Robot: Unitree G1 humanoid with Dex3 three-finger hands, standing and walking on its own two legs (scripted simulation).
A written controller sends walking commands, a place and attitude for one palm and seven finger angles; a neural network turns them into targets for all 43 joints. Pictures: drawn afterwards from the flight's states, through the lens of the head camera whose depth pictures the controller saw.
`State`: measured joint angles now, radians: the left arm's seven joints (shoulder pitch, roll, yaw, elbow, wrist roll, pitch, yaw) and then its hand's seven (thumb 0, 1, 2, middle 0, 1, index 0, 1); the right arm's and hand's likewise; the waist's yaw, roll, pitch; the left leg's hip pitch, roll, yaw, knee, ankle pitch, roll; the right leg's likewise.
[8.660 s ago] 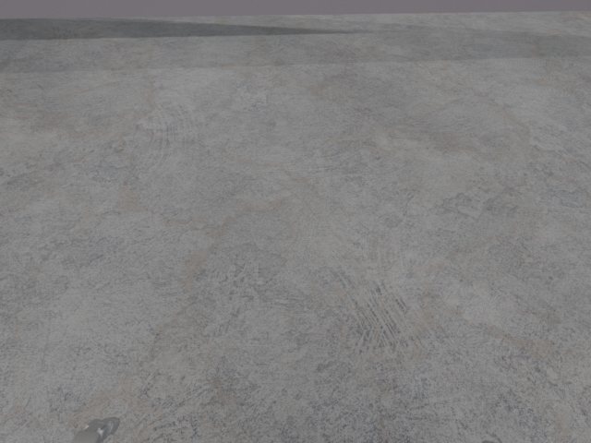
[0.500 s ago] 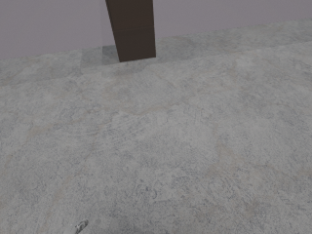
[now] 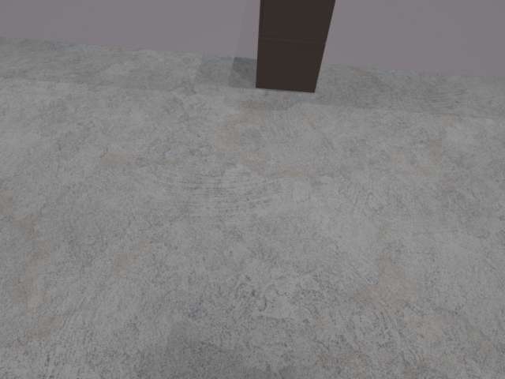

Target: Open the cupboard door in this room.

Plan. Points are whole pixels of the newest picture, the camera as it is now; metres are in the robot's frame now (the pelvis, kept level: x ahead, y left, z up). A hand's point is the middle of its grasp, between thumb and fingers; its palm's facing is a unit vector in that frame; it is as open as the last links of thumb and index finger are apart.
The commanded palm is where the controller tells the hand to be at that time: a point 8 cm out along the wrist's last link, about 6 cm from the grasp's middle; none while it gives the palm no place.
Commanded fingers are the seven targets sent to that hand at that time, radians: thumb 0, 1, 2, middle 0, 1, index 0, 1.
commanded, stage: turn or walk to find it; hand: left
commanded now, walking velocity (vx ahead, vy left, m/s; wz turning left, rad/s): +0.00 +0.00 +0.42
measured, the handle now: out of the picture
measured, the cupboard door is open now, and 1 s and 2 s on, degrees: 0 0 0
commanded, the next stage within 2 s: stand and wait in 0.06 s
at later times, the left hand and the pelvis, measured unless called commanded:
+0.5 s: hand out of the picture +0.01 +0.18 -0.17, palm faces +0.05 -0.98 -0.21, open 7.3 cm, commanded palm none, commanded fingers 0.00 0.90 0.90 -0.20 -0.30 -0.20 -0.30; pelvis -0.02 +0.00 +0.00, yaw +2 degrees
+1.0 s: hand out of the picture +0.00 +0.20 -0.15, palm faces +0.23 -0.93 -0.28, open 7.4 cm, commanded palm none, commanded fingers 0.00 0.90 0.90 -0.20 -0.30 -0.20 -0.30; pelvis -0.05 -0.02 +0.00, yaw +13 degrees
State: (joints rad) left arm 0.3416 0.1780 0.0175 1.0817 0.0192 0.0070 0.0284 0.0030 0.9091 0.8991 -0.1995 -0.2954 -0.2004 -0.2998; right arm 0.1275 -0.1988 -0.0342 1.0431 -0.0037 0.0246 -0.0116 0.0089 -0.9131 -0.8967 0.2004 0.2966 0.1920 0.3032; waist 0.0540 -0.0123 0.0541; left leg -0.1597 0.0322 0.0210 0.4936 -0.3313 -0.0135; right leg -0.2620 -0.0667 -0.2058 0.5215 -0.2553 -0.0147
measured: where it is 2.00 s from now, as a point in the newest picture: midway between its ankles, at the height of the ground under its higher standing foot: outside the picture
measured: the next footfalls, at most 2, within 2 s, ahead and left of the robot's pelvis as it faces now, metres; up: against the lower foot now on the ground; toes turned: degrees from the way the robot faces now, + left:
right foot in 0.26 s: +0.02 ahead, -0.13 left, +0.00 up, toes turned -5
right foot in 1.04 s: -0.02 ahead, -0.14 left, +0.00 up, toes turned +12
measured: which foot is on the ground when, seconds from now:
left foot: down 0.00-1.00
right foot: down 0.00-0.02, up 0.04-0.24, down 0.26-0.78, up 0.80-1.00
